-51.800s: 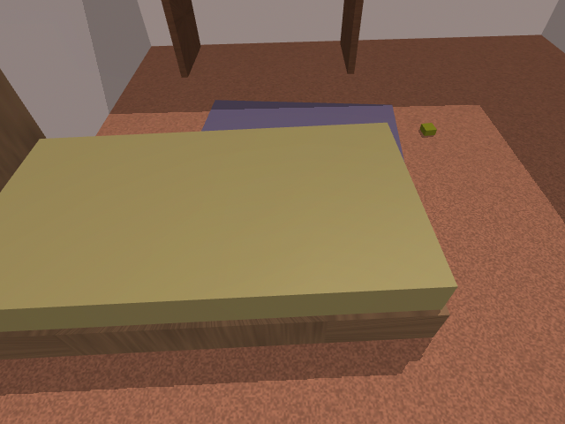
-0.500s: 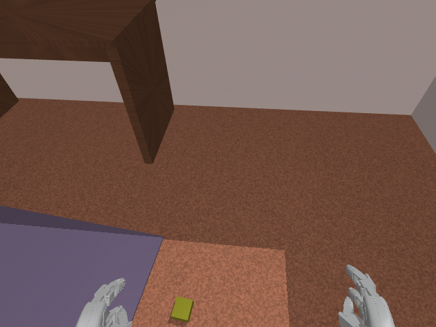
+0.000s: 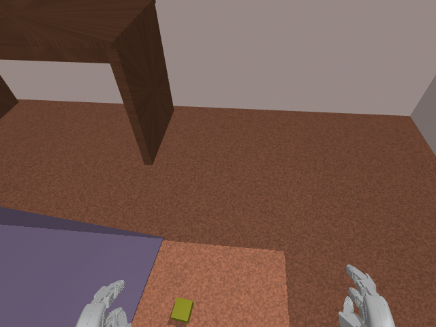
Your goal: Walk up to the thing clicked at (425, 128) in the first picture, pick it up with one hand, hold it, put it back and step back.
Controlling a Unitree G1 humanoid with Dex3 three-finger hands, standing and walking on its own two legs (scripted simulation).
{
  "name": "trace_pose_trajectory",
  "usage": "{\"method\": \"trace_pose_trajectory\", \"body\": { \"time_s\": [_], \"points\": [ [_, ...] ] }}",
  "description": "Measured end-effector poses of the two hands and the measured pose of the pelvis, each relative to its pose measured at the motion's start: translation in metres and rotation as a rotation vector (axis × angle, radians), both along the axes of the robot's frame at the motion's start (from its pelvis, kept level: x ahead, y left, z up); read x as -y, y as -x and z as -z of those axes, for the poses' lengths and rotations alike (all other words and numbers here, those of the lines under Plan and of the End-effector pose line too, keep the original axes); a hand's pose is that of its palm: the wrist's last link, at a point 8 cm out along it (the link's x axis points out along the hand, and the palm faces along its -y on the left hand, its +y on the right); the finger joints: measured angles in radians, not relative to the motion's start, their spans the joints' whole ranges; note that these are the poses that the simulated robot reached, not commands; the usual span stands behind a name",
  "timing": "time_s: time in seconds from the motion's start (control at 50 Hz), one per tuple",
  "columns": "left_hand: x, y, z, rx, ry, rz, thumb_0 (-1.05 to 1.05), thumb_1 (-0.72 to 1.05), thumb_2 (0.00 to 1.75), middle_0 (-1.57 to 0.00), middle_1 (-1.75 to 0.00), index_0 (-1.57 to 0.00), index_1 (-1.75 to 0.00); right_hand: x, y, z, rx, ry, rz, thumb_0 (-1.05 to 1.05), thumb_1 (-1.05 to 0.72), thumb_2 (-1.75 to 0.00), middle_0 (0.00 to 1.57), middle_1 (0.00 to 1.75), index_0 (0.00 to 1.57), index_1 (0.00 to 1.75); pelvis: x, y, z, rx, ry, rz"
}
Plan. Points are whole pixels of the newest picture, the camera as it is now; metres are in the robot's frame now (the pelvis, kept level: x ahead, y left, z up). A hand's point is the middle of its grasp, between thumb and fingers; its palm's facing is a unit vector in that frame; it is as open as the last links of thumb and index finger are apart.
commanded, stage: home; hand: left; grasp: from above
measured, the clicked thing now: (182, 310) +0.35 +0.18 -0.69
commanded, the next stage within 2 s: stand in 0.06 s
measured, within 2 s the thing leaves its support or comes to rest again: neither
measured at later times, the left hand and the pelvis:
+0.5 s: hand out of the picture +0.09 +0.24 -0.11, palm faces +0.02 -0.94 -0.33, open 7.4 cm; pelvis -0.01 +0.01 +0.03, yaw +0 degrees
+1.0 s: hand out of the picture +0.02 +0.25 -0.10, palm faces +0.04 -0.94 -0.33, open 7.4 cm; pelvis -0.02 +0.01 +0.06, yaw +0 degrees
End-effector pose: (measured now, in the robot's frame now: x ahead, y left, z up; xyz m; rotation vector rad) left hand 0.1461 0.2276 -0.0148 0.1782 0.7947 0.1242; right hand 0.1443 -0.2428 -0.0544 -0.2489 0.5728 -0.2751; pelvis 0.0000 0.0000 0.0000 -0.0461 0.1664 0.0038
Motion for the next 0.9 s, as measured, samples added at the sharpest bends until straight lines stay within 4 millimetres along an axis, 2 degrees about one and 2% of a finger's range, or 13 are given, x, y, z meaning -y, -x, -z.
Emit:
{"method": "trace_pose_trajectory", "body": {
  "time_s": [0.16, 0.22, 0.28, 0.46, 0.62, 0.78, 0.9],
  "points": [
    [0.0, 0.001, 0.0, 0.001, 0.002, 0.0, 0.01, 0.91, 0.9, -0.2, -0.3, -0.2, -0.3, 0.0, 0.001, -0.001, 0.003, 0.001, 0.001, 0.01, -0.9, -0.9, 0.2, 0.3, 0.2, 0.3, 0.0, 0.001, 0.0, 0.0, 0.001, -0.001],
    [-0.008, -0.004, 0.013, 0.038, -0.072, 0.04, 0.01, 0.91, 0.9, -0.2, -0.3, -0.2, -0.3, 0.002, 0.005, 0.012, -0.151, 0.038, -0.099, 0.01, -0.9, -0.9, 0.2, 0.3, 0.2, 0.3, 0.0, 0.008, -0.006, 0.075, -0.02, 0.003],
    [-0.022, 0.0, 0.029, -0.006, -0.111, 0.036, 0.01, 0.91, 0.9, -0.2, -0.3, -0.2, -0.3, 0.009, 0.015, 0.02, -0.311, 0.037, -0.153, 0.01, -0.9, -0.9, 0.2, 0.3, 0.2, 0.3, 0.0, 0.012, -0.013, 0.113, -0.038, 0.003],
    [-0.053, 0.052, 0.055, -0.228, -0.126, -0.037, 0.01, 0.91, 0.9, -0.2, -0.3, -0.2, -0.3, 0.03, 0.057, 0.018, -0.491, -0.006, -0.046, 0.01, -0.9, -0.9, 0.2, 0.3, 0.2, 0.3, -0.005, 0.008, -0.031, 0.17, -0.043, 0.008],
    [-0.059, 0.092, 0.061, -0.366, -0.095, -0.096, 0.01, 0.91, 0.9, -0.2, -0.3, -0.2, -0.3, 0.024, 0.08, 0.014, -0.581, -0.026, 0.005, 0.0, -0.91, -0.9, 0.2, 0.3, 0.2, 0.3, -0.012, 0.005, -0.046, 0.212, -0.033, 0.004],
    [-0.06, 0.114, 0.056, -0.431, -0.082, -0.116, 0.01, 0.91, 0.9, -0.2, -0.3, -0.2, -0.3, 0.012, 0.087, 0.01, -0.601, -0.058, 0.012, 0.0, -0.91, -0.9, 0.2, 0.3, 0.2, 0.3, -0.016, 0.009, -0.057, 0.244, -0.035, 0.003],
    [-0.063, 0.123, 0.051, -0.451, -0.094, -0.119, 0.01, 0.91, 0.9, -0.2, -0.3, -0.2, -0.3, 0.013, 0.091, 0.009, -0.608, -0.071, 0.014, 0.0, -0.91, -0.9, 0.2, 0.3, 0.2, 0.3, -0.015, 0.014, -0.062, 0.255, -0.041, 0.001]
  ]
}}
